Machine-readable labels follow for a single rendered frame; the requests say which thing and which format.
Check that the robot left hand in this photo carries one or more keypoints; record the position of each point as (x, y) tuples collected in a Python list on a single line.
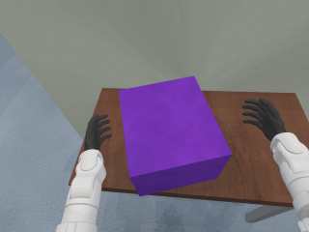
[(92, 139)]

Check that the left robot forearm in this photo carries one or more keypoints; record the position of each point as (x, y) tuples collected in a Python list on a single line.
[(81, 209)]

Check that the carton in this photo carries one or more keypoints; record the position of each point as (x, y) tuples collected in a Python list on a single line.
[(172, 138)]

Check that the robot right upper arm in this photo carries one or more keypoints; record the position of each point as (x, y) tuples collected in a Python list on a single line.
[(303, 225)]

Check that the right robot forearm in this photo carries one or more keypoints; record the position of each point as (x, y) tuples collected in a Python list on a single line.
[(292, 158)]

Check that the robot right hand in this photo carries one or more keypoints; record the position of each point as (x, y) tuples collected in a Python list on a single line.
[(269, 120)]

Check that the table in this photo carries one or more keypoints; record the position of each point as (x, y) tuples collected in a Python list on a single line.
[(251, 175)]

